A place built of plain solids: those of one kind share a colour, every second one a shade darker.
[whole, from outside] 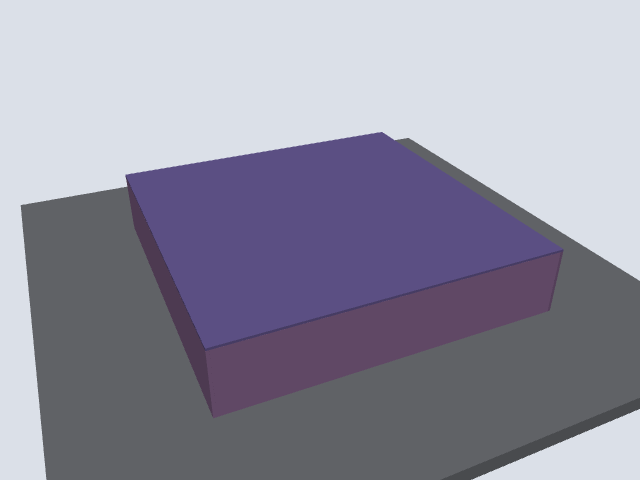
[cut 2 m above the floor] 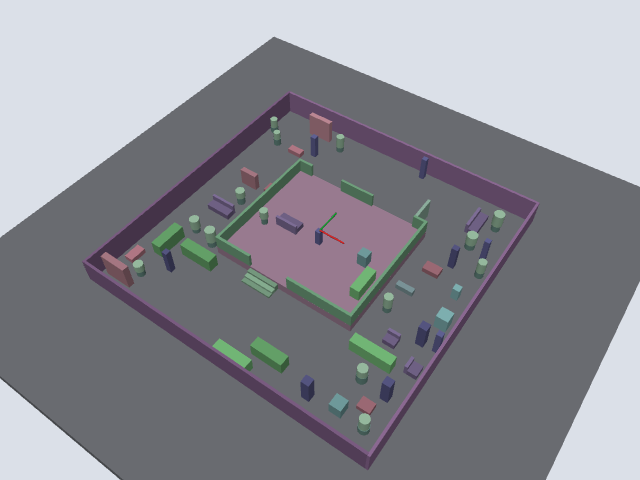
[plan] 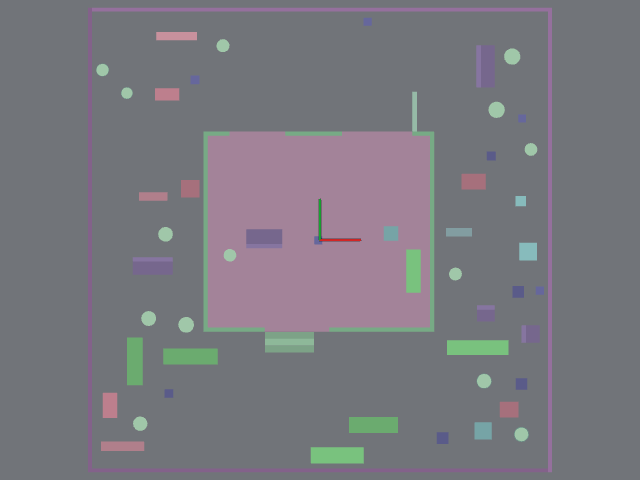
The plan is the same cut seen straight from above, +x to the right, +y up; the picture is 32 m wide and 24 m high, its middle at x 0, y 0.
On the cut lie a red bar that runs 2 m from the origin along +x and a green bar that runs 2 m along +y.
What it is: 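A room whose floor changes level by 0.68 m; the upper floor's rim is guarded but for openings; in an opening a masonry flight goes down, or there is a bare drop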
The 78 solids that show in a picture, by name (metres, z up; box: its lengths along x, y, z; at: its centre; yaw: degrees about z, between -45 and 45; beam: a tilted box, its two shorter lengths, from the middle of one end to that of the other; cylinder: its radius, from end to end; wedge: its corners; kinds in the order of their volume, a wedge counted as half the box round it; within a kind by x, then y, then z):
{
 "roof_1": {"box": [23.19, 23.24, 0.16], "at": [0.0, 0.0, 4.7]},
 "wall_1": {"box": [0.2, 23.24, 4.67], "at": [-11.5, 0.0, 2.29]},
 "wall_2": {"box": [22.79, 0.2, 4.67], "at": [0.0, -11.52, 2.29]},
 "wall_3": {"box": [22.79, 0.2, 4.67], "at": [0.0, 11.52, 2.29]},
 "wall_4": {"box": [0.2, 23.24, 4.67], "at": [11.5, 0.0, 2.29]},
 "floor_1": {"box": [11.54, 10.02, 0.73], "at": [-0.06, 0.42, 0.32]},
 "desk_1": {"box": [0.79, 2.39, 1.16], "at": [-9.25, -6.07, 0.53]},
 "desk_2": {"box": [2.73, 0.8, 1.14], "at": [-6.48, -5.82, 0.52]},
 "desk_3": {"box": [2.64, 0.81, 1.08], "at": [0.86, -10.77, 0.49]},
 "desk_4": {"box": [2.45, 0.8, 1.1], "at": [2.68, -9.25, 0.5]},
 "desk_5": {"box": [0.73, 2.17, 1.02], "at": [4.67, -1.55, 1.19]},
 "desk_6": {"box": [3.08, 0.74, 1.14], "at": [7.89, -5.39, 0.52]},
 "column_1": {"box": [0.44, 0.44, 4.67], "at": [-7.56, -7.67, 2.29]},
 "column_2": {"box": [0.45, 0.45, 4.67], "at": [-6.25, 8.01, 2.29]},
 "column_3": {"box": [0.4, 0.4, 3.94], "at": [-0.08, -0.02, 2.65]},
 "column_4": {"box": [0.41, 0.41, 4.67], "at": [2.38, 10.91, 2.29]},
 "column_5": {"box": [0.59, 0.59, 4.67], "at": [6.13, -9.9, 2.29]},
 "column_6": {"box": [0.45, 0.45, 4.67], "at": [8.56, 4.2, 2.29]},
 "column_7": {"box": [0.59, 0.59, 4.67], "at": [9.91, -2.59, 2.29]},
 "column_8": {"box": [0.57, 0.57, 4.67], "at": [10.07, -7.2, 2.29]},
 "column_9": {"box": [0.4, 0.4, 4.67], "at": [10.11, 6.08, 2.29]},
 "column_10": {"box": [0.41, 0.41, 4.67], "at": [10.99, -2.53, 2.29]},
 "parapet_1": {"box": [0.21, 9.59, 1.09], "at": [-5.72, 0.42, 1.23]},
 "parapet_2": {"box": [1.3, 0.21, 1.09], "at": [-5.17, 5.32, 1.23]},
 "parapet_3": {"box": [3.07, 0.21, 1.09], "at": [-4.29, -4.49, 1.23]},
 "parapet_4": {"box": [2.84, 0.21, 1.09], "at": [-0.32, 5.32, 1.23]},
 "parapet_5": {"box": [5.25, 0.21, 1.09], "at": [3.09, -4.49, 1.23]},
 "parapet_6": {"box": [1.1, 0.21, 1.09], "at": [5.16, 5.32, 1.23]},
 "parapet_7": {"box": [0.21, 9.59, 1.09], "at": [5.61, 0.42, 1.23]},
 "case_1": {"box": [2.16, 0.48, 2.01], "at": [-9.87, -10.31, 0.95]},
 "case_2": {"box": [1.43, 0.42, 1.47], "at": [-8.34, 2.17, 0.69]},
 "case_3": {"box": [2.04, 0.41, 2.14], "at": [-7.17, 10.19, 1.02]},
 "bush_1": {"cylinder": 0.3, "from": [-10.87, 8.5, 0.54], "to": [-10.87, 8.5, 1.3]},
 "bush_2": {"cylinder": 0.28, "from": [-9.65, 7.34, 0.6], "to": [-9.65, 7.34, 1.25]},
 "bush_3": {"cylinder": 0.36, "from": [-8.99, -9.18, 0.55], "to": [-8.99, -9.18, 1.15]},
 "bush_4": {"cylinder": 0.37, "from": [-8.57, -3.93, 0.45], "to": [-8.57, -3.93, 1.31]},
 "bush_5": {"cylinder": 0.37, "from": [-7.72, 0.29, 0.68], "to": [-7.72, 0.29, 1.29]},
 "bush_6": {"cylinder": 0.39, "from": [-6.69, -4.24, 0.56], "to": [-6.69, -4.24, 1.64]},
 "bush_7": {"cylinder": 0.32, "from": [-4.85, 9.72, 0.47], "to": [-4.85, 9.72, 1.48]},
 "bush_8": {"cylinder": 0.32, "from": [-4.5, -0.76, 1.3], "to": [-4.5, -0.76, 2.33]},
 "bush_9": {"cylinder": 0.32, "from": [6.77, -1.7, 0.54], "to": [6.77, -1.7, 1.54]},
 "bush_10": {"cylinder": 0.35, "from": [8.21, -7.05, 0.74], "to": [8.21, -7.05, 1.43]},
 "bush_11": {"cylinder": 0.41, "from": [8.83, 6.51, 0.54], "to": [8.83, 6.51, 1.34]},
 "bush_12": {"cylinder": 0.41, "from": [9.61, 9.17, 0.63], "to": [9.61, 9.17, 1.68]},
 "bush_13": {"cylinder": 0.34, "from": [10.07, -9.72, 0.54], "to": [10.07, -9.72, 1.46]},
 "bush_14": {"cylinder": 0.32, "from": [10.55, 4.53, 0.57], "to": [10.55, 4.53, 1.54]},
 "seat_1": {"box": [2.0, 0.66, 0.51], "at": [-8.36, -1.41, 0.2]},
 "seat_2": {"box": [2.0, 0.21, 0.94], "at": [-8.36, -0.97, 0.42]},
 "seat_3": {"box": [1.81, 0.21, 0.83], "at": [-2.79, -0.31, 1.1]},
 "seat_4": {"box": [1.81, 0.74, 0.44], "at": [-2.79, 0.17, 0.9]},
 "seat_5": {"box": [0.23, 2.11, 0.89], "at": [7.93, 8.68, 0.4]},
 "seat_6": {"box": [0.89, 0.6, 0.48], "at": [8.3, -3.78, 0.19]},
 "seat_7": {"box": [0.89, 0.22, 0.83], "at": [8.3, -3.38, 0.36]},
 "seat_8": {"box": [0.7, 2.11, 0.49], "at": [8.4, 8.68, 0.2]},
 "seat_9": {"box": [0.23, 0.88, 0.86], "at": [10.19, -4.7, 0.38]},
 "seat_10": {"box": [0.69, 0.88, 0.49], "at": [10.65, -4.7, 0.2]},
 "plinth_1": {"box": [0.73, 0.73, 1.1], "at": [3.56, 0.33, 1.23]},
 "plinth_2": {"box": [0.86, 0.86, 1.02], "at": [8.15, -9.54, 0.46]},
 "plinth_3": {"box": [0.52, 0.52, 1.09], "at": [10.04, 1.94, 0.49]},
 "plinth_4": {"box": [0.9, 0.9, 1.26], "at": [10.41, -0.58, 0.58]},
 "table_1": {"box": [0.72, 1.27, 0.45], "at": [-10.5, -8.27, 0.18]},
 "table_2": {"box": [1.22, 0.61, 0.44], "at": [-7.64, 7.29, 0.17]},
 "table_3": {"box": [0.94, 0.88, 0.44], "at": [-6.49, 2.56, 0.17]},
 "table_4": {"box": [1.22, 0.79, 0.47], "at": [7.68, 2.92, 0.18]},
 "table_5": {"box": [0.94, 0.78, 0.46], "at": [9.45, -8.48, 0.18]},
 "pot_1": {"cylinder": 0.3, "from": [-9.65, 7.34, 0.0], "to": [-9.65, 7.34, 0.6]},
 "pot_2": {"cylinder": 0.31, "from": [-7.72, 0.29, 0.0], "to": [-7.72, 0.29, 0.68]},
 "pot_3": {"cylinder": 0.34, "from": [-6.69, -4.24, 0.0], "to": [-6.69, -4.24, 0.56]},
 "pot_4": {"cylinder": 0.38, "from": [8.21, -7.05, 0.0], "to": [8.21, -7.05, 0.74]},
 "pot_5": {"cylinder": 0.38, "from": [8.83, 6.51, 0.0], "to": [8.83, 6.51, 0.54]},
 "pot_6": {"cylinder": 0.32, "from": [9.61, 9.17, 0.0], "to": [9.61, 9.17, 0.63]},
 "pot_7": {"cylinder": 0.38, "from": [10.07, -9.72, 0.0], "to": [10.07, -9.72, 0.54]},
 "pot_8": {"cylinder": 0.32, "from": [10.55, 4.53, 0.0], "to": [10.55, 4.53, 0.57]},
 "tread_1": {"box": [2.46, 0.34, 0.22], "at": [-1.53, -5.45, 0.06]},
 "tread_2": {"box": [2.46, 0.34, 0.39], "at": [-1.53, -5.11, 0.15]},
 "tread_3": {"box": [2.46, 0.34, 0.56], "at": [-1.53, -4.76, 0.23]},
 "cheek_1": {"box": [0.24, 1.99, 1.77], "at": [4.73, 6.42, 0.83]},
 "bench_1": {"box": [1.31, 0.43, 0.49], "at": [6.95, 0.39, 0.2]}
}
